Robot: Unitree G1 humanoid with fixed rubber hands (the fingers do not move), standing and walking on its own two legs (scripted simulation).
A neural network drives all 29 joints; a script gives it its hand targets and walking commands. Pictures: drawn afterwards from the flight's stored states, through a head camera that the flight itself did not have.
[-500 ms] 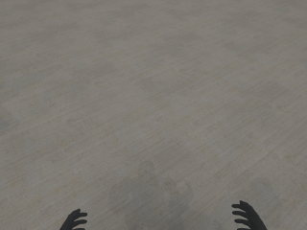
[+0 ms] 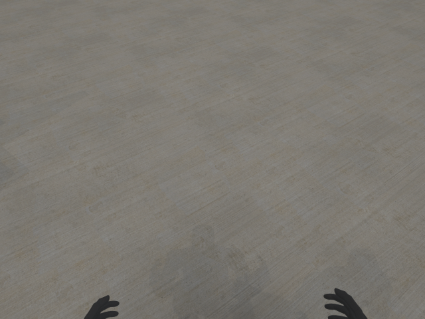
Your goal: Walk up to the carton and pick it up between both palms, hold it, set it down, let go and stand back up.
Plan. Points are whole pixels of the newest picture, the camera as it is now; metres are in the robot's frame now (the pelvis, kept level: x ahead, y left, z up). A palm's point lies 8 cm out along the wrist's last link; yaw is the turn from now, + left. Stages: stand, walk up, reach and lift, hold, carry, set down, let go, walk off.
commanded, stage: stand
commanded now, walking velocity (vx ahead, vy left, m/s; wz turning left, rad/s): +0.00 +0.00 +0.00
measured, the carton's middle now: out of the picture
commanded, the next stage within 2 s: walk up in 1.16 s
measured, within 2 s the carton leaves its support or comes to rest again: neither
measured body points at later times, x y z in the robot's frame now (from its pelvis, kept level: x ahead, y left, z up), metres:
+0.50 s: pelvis +0.00 +0.00 +0.00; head +0.00 +0.00 +0.45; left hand +0.11 +0.26 -0.10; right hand +0.12 -0.25 -0.10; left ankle +0.02 +0.12 -0.73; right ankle +0.01 -0.13 -0.73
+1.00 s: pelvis +0.00 +0.00 +0.00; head +0.00 +0.00 +0.45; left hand +0.09 +0.26 -0.11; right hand +0.12 -0.25 -0.11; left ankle +0.02 +0.12 -0.73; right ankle +0.01 -0.13 -0.73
